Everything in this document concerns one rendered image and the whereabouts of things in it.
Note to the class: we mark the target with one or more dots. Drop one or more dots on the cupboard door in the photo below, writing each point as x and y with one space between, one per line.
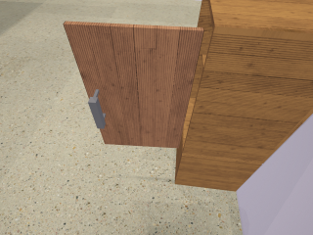
144 74

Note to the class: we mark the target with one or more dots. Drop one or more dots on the handle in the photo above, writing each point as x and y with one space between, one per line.
96 110

